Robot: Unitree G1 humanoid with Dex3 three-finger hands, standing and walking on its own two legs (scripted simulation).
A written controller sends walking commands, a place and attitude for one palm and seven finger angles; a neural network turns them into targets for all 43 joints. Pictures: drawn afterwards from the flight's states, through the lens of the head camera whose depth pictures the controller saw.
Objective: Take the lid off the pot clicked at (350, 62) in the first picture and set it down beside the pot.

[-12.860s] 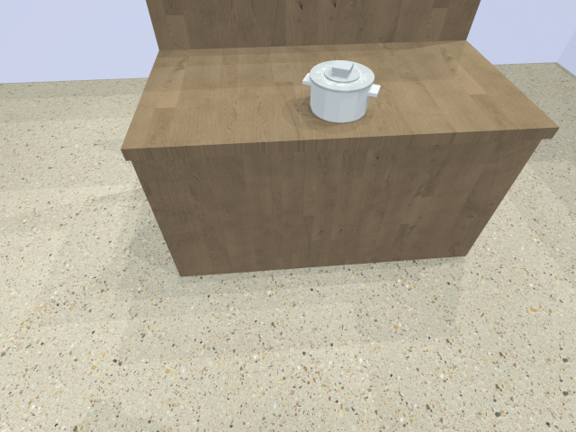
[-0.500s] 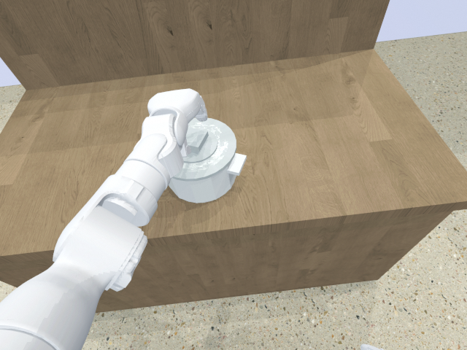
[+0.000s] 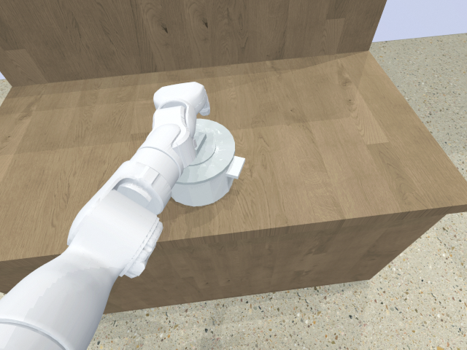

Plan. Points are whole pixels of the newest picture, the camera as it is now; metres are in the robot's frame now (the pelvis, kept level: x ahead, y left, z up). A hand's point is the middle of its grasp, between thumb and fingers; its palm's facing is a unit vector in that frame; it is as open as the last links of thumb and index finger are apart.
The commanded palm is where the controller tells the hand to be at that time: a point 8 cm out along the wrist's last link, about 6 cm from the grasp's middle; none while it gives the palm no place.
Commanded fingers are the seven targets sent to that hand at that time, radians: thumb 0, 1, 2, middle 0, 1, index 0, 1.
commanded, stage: move the open hand above the knob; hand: left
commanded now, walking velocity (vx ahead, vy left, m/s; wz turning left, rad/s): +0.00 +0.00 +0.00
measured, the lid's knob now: (191, 141) +0.52 +0.06 +0.04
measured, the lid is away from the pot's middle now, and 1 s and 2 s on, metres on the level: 0.00 0.00 0.00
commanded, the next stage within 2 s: lower the open fingers around the knob in 0.26 s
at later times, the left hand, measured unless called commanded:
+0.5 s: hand (186, 130) +0.48 +0.06 +0.11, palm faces -0.28 -0.05 -0.96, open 10.3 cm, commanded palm +0.48 +0.06 +0.16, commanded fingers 0.00 -0.32 1.43 -0.82 -0.08 -0.82 -0.08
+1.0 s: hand (186, 140) +0.49 +0.06 +0.07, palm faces -0.33 -0.07 -0.94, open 10.3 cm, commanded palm +0.49 +0.07 +0.12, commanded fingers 0.00 -0.32 1.43 -0.82 -0.08 -0.82 -0.08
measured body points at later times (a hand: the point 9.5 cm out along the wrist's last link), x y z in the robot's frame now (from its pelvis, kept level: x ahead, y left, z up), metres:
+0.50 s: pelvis -0.01 -0.01 +0.00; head +0.04 -0.03 +0.45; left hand +0.49 +0.06 +0.16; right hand +0.07 -0.26 -0.14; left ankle -0.02 +0.08 -0.74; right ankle -0.01 -0.11 -0.74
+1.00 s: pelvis +0.00 +0.00 +0.00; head +0.07 -0.03 +0.44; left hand +0.50 +0.07 +0.12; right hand +0.02 -0.27 -0.14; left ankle -0.02 +0.08 -0.74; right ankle -0.01 -0.11 -0.74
